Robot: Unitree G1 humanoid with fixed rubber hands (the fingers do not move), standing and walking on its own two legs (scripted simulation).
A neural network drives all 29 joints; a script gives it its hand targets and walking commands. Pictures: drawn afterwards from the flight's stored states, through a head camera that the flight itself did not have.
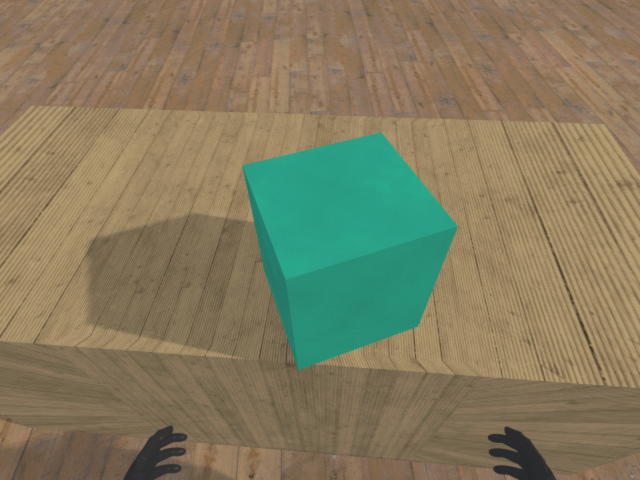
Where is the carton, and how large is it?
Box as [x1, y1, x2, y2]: [242, 133, 457, 369]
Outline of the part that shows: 381,133 376,133 242,165 264,270 298,369 417,326 457,226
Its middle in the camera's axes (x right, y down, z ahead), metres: +0.03 +0.02 +0.58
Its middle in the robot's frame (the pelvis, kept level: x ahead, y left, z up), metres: +0.41 +0.00 +0.02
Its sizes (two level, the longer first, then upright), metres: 0.210 0.200 0.250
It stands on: a pedestal, 0.66 m high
